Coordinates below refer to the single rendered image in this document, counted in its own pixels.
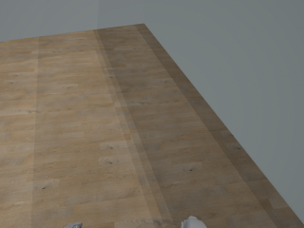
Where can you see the right robot thigh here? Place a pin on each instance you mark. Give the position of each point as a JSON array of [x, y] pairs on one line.
[[192, 223]]

